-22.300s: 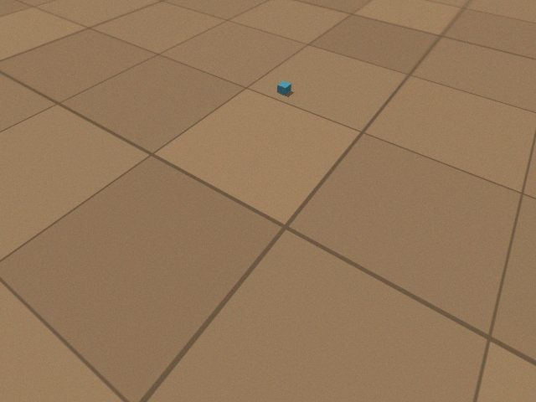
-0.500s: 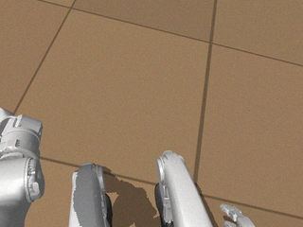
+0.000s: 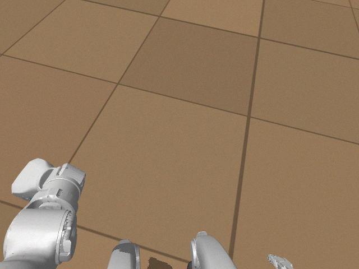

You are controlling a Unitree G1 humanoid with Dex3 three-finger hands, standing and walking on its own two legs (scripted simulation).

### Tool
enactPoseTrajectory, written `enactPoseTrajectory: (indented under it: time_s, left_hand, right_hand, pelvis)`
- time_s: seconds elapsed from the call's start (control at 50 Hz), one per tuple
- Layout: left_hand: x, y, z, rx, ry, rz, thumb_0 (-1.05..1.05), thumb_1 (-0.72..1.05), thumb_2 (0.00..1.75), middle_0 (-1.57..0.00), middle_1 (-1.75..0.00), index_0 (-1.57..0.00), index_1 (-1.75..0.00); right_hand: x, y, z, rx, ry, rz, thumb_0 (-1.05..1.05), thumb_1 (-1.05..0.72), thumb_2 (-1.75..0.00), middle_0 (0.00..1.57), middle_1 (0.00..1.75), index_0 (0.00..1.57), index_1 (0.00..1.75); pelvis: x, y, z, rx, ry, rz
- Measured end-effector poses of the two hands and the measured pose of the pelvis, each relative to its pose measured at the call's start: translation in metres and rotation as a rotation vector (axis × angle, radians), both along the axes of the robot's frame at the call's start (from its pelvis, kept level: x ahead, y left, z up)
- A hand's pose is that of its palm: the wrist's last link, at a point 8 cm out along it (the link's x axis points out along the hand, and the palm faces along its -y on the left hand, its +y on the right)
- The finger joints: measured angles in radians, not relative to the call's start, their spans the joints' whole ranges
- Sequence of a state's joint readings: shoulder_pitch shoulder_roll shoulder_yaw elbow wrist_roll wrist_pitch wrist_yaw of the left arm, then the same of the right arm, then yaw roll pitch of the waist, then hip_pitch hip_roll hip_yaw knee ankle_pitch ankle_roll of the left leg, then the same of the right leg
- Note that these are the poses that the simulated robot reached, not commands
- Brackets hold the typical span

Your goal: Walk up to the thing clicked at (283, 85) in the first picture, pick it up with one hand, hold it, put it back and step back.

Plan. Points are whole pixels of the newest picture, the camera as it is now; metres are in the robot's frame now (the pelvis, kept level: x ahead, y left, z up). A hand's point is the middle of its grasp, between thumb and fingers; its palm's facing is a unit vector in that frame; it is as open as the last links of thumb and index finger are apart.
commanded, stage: lift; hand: left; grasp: from above
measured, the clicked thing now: (55, 191) +0.35 +0.28 -0.11
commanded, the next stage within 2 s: hold in 0.40 s
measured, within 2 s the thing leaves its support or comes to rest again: neither
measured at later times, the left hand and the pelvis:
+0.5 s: hand (46, 173) +0.35 +0.25 +0.01, palm faces -0.18 -0.43 -0.88, open 9.6 cm; pelvis +0.03 +0.00 +0.07, yaw +1 degrees
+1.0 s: hand (46, 155) +0.37 +0.24 +0.04, palm faces -0.13 -0.42 -0.90, open 9.6 cm; pelvis +0.05 +0.01 +0.09, yaw +0 degrees
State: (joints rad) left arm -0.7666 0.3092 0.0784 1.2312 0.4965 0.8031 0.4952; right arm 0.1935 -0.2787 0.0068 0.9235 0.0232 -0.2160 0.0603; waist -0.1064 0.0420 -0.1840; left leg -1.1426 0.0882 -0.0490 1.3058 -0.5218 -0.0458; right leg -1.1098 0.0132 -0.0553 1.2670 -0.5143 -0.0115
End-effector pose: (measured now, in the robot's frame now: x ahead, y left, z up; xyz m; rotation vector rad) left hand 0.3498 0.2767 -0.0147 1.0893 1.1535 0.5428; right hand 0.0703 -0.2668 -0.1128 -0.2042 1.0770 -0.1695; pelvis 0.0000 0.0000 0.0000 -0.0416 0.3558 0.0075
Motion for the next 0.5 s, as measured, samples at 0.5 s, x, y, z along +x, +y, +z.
enactPoseTrajectory:
  time_s: [0.5]
  left_hand:
    - [0.002,-0.019,0.085,-0.019,0.007,-0.007,0.00,0.10,0.37,-0.73,-0.43,-0.75,-0.41]
  right_hand:
    - [0.029,0.013,0.069,0.055,-0.016,0.043,0.00,-0.90,-0.90,0.20,0.30,0.20,0.30]
  pelvis:
    - [0.026,0.005,0.075,0.023,-0.139,0.007]
